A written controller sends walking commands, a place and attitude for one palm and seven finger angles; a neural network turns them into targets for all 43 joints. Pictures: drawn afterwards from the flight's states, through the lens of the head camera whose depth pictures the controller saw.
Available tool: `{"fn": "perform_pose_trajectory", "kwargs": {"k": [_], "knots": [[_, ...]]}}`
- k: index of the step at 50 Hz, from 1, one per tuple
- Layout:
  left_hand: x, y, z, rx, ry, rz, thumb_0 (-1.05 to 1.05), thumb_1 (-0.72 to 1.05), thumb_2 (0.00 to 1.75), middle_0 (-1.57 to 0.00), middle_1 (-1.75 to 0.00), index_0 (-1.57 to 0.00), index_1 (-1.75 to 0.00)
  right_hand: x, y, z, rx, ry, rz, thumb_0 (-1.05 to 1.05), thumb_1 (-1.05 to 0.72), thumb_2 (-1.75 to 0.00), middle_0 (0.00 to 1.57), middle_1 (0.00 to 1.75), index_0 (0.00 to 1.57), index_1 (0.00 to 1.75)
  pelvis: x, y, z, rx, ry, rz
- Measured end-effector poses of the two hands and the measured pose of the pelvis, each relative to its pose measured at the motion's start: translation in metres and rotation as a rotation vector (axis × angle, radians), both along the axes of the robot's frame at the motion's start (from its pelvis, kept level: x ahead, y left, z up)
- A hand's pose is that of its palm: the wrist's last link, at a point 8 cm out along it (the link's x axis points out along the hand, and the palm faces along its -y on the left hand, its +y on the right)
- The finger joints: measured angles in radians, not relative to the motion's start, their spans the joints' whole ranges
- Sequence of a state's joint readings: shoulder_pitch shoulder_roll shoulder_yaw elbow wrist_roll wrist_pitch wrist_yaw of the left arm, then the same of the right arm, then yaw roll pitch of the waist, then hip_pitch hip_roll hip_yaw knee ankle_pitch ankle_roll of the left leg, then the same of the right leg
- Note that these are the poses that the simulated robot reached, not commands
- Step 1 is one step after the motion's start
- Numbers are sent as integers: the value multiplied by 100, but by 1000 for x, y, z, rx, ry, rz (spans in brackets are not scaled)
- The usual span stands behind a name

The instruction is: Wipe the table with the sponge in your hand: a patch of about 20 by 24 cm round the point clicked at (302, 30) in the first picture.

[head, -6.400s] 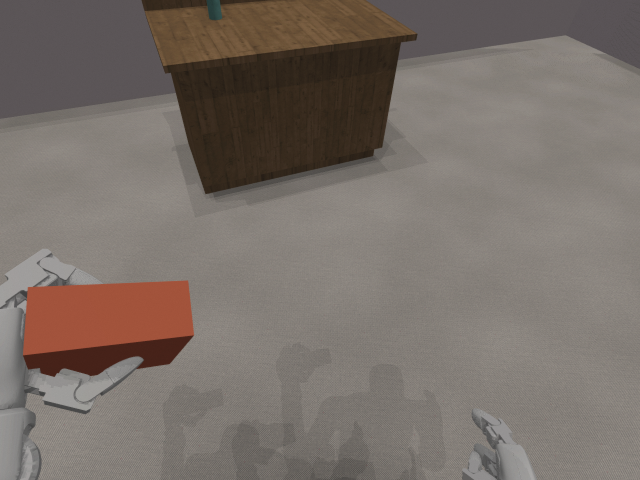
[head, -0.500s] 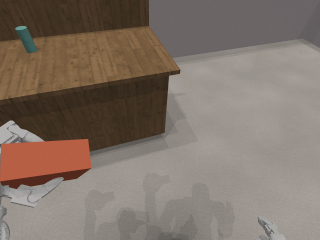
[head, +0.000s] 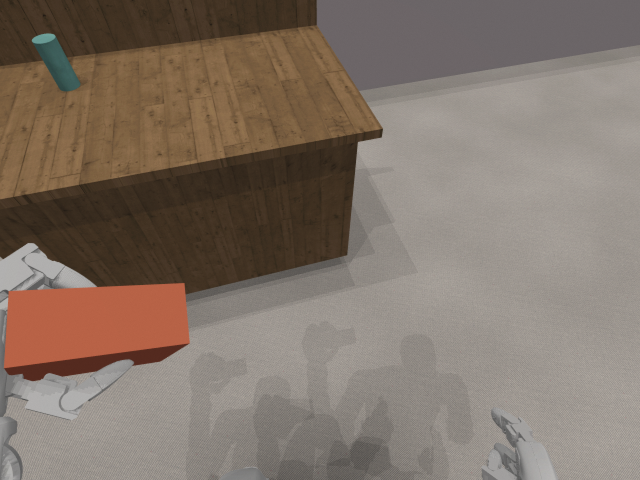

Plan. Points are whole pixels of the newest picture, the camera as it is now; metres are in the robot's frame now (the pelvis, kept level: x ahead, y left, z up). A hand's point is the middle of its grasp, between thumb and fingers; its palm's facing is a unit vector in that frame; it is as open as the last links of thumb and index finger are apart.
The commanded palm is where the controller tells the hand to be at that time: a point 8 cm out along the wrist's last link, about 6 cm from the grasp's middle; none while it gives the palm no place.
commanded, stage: take the last steps up to it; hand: left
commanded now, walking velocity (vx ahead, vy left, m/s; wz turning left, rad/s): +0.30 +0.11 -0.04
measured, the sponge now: (125, 330) +0.22 +0.20 +0.14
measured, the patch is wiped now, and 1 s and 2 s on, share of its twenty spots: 0.00 0.00 0.00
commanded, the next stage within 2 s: none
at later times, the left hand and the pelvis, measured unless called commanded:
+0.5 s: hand (107, 228) +0.33 +0.25 +0.16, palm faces +0.36 -0.80 -0.49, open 9.6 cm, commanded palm +0.27 +0.29 +0.17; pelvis +0.10 +0.02 -0.01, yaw -1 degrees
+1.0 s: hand (115, 149) +0.43 +0.27 +0.18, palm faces +0.32 -0.83 -0.46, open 9.6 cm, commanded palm +0.38 +0.33 +0.17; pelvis +0.20 +0.06 -0.01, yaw -4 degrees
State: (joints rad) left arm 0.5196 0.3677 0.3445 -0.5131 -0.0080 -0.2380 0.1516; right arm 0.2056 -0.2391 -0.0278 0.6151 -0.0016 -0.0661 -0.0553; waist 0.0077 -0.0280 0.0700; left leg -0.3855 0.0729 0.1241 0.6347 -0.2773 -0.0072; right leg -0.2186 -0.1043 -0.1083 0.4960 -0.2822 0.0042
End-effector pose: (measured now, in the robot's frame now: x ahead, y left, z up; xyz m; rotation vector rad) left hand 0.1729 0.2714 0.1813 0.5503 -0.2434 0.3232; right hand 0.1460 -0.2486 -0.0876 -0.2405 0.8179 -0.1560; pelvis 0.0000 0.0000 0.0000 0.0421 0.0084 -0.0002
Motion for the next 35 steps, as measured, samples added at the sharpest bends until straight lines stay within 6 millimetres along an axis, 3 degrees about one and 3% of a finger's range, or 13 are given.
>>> {"fn": "perform_pose_trajectory", "kwargs": {"k": [4,8,15,19,22,29,35], "knots": [[23,21,-3,4,-76,-14,-1,-45,100,-81,-134,-80,-133,21,6,-1,-48,-46,-40,2,-90,-90,20,30,20,30,19,20,-14,-15,-13,-11],[52,33,-6,-5,-82,-12,-1,-45,100,-81,-134,-80,-133,38,27,0,3,-78,-62,2,-90,-90,20,30,19,30,32,25,-14,-19,-12,-20],[79,10,5,28,-48,-76,-1,-45,100,-81,-134,-80,-133,59,57,-11,120,-81,-35,1,-90,-90,20,30,20,30,62,21,-10,-28,2,-39],[93,3,5,79,-41,-63,-1,-45,100,-81,-134,-80,-134,72,54,-34,146,-28,-20,1,-90,-90,20,30,20,30,79,14,-20,-35,-9,-22],[105,10,1,40,-21,-26,-1,-45,100,-81,-134,-80,-134,80,46,-37,132,34,-16,2,-90,-90,20,30,20,30,90,15,-15,-20,-12,-25],[134,20,-6,7,52,-12,-1,-45,100,-81,-134,-80,-134,107,26,-14,44,59,-33,2,-90,-90,20,30,20,30,118,24,1,5,11,-19],[162,38,1,16,-29,-66,-1,-45,100,-81,-134,-80,-134,144,30,4,-46,-12,-53,2,-90,-90,20,30,20,30,150,49,-7,-7,-4,-37]]}}
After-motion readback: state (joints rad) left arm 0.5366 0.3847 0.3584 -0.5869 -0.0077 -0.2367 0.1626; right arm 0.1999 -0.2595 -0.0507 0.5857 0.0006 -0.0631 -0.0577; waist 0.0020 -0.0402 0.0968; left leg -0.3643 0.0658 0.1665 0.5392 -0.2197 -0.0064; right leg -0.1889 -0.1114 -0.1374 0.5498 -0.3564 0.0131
